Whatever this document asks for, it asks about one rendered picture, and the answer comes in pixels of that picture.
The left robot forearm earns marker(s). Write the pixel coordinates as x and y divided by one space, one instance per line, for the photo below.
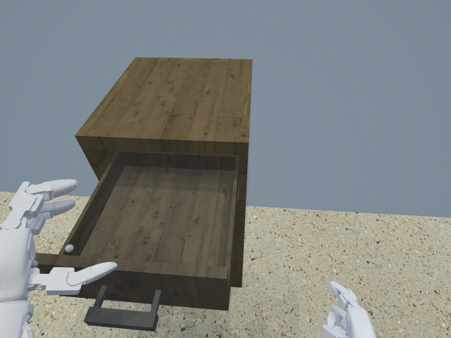
14 318

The drawer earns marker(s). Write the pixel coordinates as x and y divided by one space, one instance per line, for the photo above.
167 220

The robot right hand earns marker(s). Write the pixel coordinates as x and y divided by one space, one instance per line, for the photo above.
355 322

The cabinet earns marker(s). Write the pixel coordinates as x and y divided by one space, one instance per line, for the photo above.
177 105

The robot left hand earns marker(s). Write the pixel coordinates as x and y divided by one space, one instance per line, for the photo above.
28 214

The handle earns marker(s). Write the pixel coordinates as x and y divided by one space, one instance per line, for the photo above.
119 318

